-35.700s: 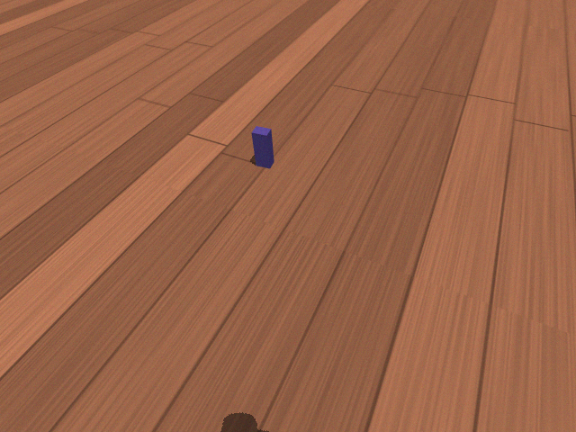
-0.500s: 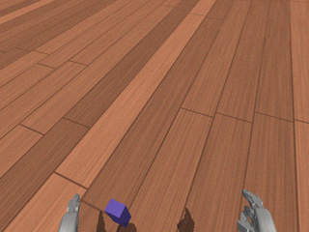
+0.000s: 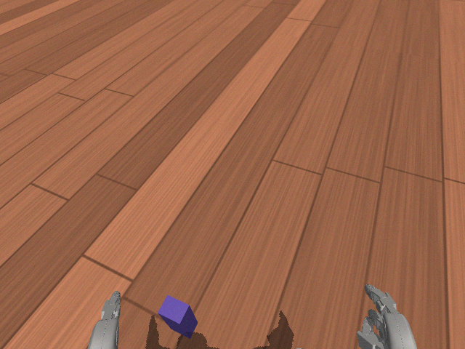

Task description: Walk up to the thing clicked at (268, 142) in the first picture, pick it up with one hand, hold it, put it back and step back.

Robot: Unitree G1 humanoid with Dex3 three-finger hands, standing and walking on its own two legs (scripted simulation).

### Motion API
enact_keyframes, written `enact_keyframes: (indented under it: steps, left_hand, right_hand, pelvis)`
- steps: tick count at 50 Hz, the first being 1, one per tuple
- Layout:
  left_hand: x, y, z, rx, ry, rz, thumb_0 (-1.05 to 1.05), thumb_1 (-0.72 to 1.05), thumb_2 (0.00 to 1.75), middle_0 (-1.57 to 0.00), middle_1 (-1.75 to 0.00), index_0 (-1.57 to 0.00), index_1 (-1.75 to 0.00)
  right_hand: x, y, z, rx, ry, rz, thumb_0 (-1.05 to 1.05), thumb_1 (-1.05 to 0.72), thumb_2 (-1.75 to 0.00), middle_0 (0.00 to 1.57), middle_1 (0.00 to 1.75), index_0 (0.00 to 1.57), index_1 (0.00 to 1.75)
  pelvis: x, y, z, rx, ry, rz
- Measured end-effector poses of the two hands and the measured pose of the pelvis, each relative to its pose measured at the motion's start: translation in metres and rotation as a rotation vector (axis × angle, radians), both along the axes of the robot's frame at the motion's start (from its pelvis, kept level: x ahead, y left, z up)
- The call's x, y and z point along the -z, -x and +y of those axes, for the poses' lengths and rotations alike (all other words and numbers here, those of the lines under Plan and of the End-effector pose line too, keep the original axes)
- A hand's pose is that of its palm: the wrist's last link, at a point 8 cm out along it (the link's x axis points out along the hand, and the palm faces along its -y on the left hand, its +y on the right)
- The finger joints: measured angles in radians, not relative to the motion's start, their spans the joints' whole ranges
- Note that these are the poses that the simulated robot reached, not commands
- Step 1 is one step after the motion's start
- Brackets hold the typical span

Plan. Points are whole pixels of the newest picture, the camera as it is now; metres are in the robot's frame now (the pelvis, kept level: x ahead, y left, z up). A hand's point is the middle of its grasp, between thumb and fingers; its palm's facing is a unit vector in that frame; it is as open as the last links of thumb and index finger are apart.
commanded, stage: home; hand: left
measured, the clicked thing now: (179, 318) +0.35 +0.24 -0.61
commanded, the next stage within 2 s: stand in 0.74 s
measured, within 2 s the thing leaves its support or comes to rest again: neither
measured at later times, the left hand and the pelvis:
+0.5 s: hand (140, 344) +0.17 +0.18 -0.06, palm faces +0.11 -0.95 -0.29, open 17.7 cm; pelvis +0.00 +0.00 +0.00, yaw +0 degrees
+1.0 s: hand (138, 341) +0.17 +0.19 -0.06, palm faces +0.11 -0.95 -0.29, open 16.7 cm; pelvis +0.01 +0.01 +0.00, yaw +0 degrees
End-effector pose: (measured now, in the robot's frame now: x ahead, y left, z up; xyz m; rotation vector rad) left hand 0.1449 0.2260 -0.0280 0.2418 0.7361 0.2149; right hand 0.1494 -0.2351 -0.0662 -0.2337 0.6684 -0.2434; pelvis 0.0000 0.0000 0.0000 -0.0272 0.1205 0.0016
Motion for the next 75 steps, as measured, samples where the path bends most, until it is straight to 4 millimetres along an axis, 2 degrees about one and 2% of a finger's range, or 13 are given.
enact_keyframes:
  steps: [20,46,49,53,58,62,67,75]
  left_hand:
    - [0.000,-0.001,0.001,0.001,0.007,-0.001,-0.01,-0.59,0.01,-0.05,-0.04,-0.04,-0.04]
    - [-0.001,-0.008,0.007,0.000,0.003,-0.004,-0.01,-0.57,0.03,-0.07,-0.06,-0.06,-0.06]
    - [-0.001,-0.007,0.007,-0.002,0.002,-0.001,-0.01,-0.49,0.12,-0.11,-0.12,-0.11,-0.13]
    - [0.001,-0.005,0.006,-0.001,0.002,0.008,-0.01,-0.30,0.32,-0.15,-0.20,-0.15,-0.21]
    - [0.028,-0.003,0.020,0.109,-0.039,0.076,-0.01,0.03,0.60,-0.18,-0.26,-0.18,-0.26]
    - [0.040,0.012,0.039,0.098,-0.038,0.162,-0.01,0.33,0.75,-0.20,-0.28,-0.19,-0.28]
    - [0.046,0.039,0.058,0.056,-0.047,0.271,0.00,0.64,0.85,-0.20,-0.29,-0.20,-0.29]
    - [0.045,0.074,0.072,0.001,-0.046,0.401,0.00,0.85,0.89,-0.20,-0.30,-0.20,-0.30]
  right_hand:
    - [0.000,0.002,0.000,0.006,0.008,0.002,0.02,-0.91,-0.90,0.20,0.30,0.21,0.30]
    - [0.000,-0.006,0.008,-0.003,0.003,0.001,0.02,-0.91,-0.90,0.20,0.30,0.21,0.30]
    - [0.000,-0.005,0.008,-0.002,0.002,0.002,0.02,-0.91,-0.90,0.20,0.30,0.21,0.30]
    - [0.000,-0.005,0.006,0.000,0.006,0.003,0.02,-0.91,-0.90,0.20,0.30,0.21,0.30]
    - [0.015,0.007,-0.006,-0.135,0.052,0.212,0.01,-0.90,-0.90,0.20,0.30,0.21,0.30]
    - [0.015,0.026,-0.024,-0.101,0.039,0.311,0.01,-0.90,-0.90,0.20,0.30,0.21,0.30]
    - [0.011,0.053,-0.041,-0.041,0.046,0.393,0.01,-0.91,-0.90,0.20,0.30,0.21,0.30]
    - [0.011,0.085,-0.040,0.002,0.018,0.500,0.01,-0.91,-0.90,0.20,0.30,0.20,0.30]
  pelvis:
    - [0.000,-0.001,0.002,0.002,0.001,-0.001]
    - [0.000,-0.007,0.007,0.001,0.006,0.004]
    - [0.000,-0.007,0.006,0.002,0.005,0.006]
    - [0.000,-0.006,0.005,0.000,0.005,0.007]
    - [-0.008,0.001,0.004,0.005,-0.022,-0.065]
    - [-0.015,0.003,0.004,0.006,-0.032,-0.097]
    - [-0.024,0.002,0.007,0.007,-0.031,-0.122]
    - [-0.038,0.001,0.011,0.009,-0.029,-0.155]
